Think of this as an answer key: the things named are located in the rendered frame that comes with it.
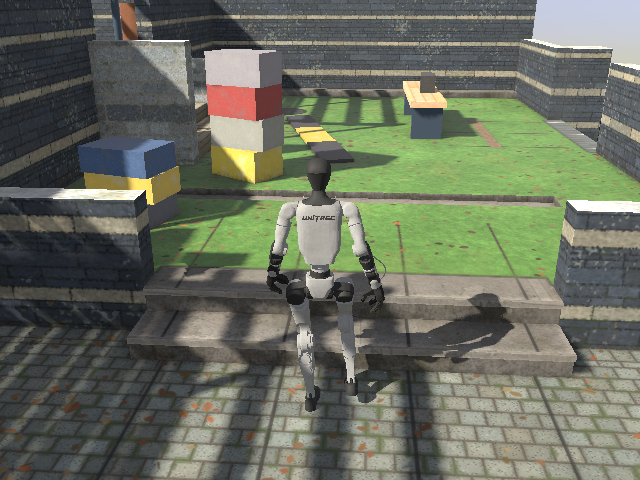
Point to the robot right upper arm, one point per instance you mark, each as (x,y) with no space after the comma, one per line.
(351,211)

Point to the robot right thigh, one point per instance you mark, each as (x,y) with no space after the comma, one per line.
(344,294)

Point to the left robot forearm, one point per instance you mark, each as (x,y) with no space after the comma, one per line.
(274,263)

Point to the robot left upper arm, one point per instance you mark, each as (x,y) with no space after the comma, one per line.
(287,212)

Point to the robot right hand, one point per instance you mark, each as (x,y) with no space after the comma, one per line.
(378,298)

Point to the right robot forearm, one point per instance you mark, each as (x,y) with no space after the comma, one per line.
(369,269)

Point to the right robot shin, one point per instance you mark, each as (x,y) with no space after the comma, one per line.
(349,350)

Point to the robot left hand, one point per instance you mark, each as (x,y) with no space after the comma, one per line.
(279,278)

